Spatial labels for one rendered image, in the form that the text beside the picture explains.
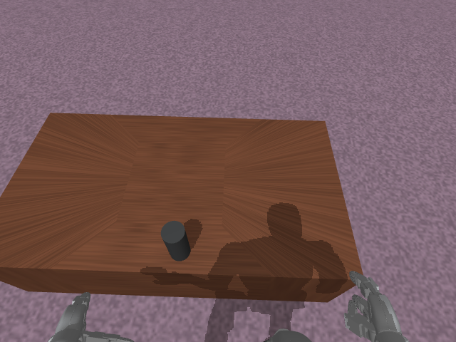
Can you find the right robot hand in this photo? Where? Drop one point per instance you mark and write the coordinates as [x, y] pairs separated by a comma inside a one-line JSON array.
[[378, 313]]

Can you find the left robot hand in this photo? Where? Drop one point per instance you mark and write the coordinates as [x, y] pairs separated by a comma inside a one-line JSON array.
[[74, 317]]

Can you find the can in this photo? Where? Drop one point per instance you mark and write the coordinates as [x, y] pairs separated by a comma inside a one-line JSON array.
[[174, 236]]

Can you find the left robot arm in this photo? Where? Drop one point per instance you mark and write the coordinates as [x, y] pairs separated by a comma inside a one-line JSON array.
[[67, 335]]

